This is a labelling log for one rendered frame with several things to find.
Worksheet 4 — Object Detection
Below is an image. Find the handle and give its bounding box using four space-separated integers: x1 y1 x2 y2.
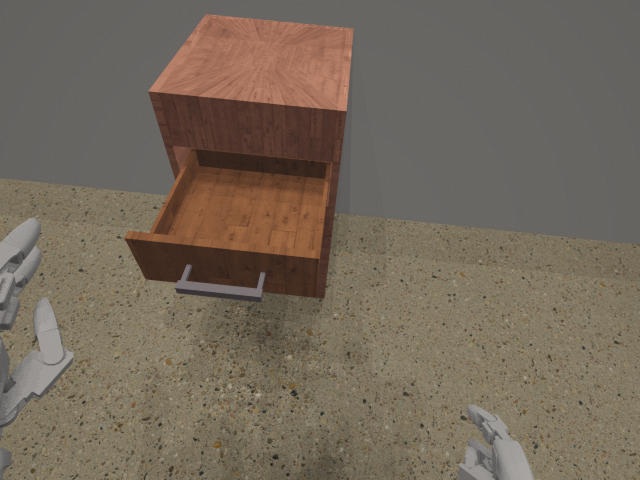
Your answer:
175 264 266 302

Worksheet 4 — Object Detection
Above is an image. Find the left robot hand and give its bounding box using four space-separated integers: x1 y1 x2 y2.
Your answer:
0 218 74 441

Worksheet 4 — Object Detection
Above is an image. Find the right robot hand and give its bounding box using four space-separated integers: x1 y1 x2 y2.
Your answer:
459 404 535 480

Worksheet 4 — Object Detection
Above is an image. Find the drawer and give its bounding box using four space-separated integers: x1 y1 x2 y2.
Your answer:
125 148 331 298

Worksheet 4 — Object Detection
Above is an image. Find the cabinet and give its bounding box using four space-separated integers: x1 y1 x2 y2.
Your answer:
148 14 354 299

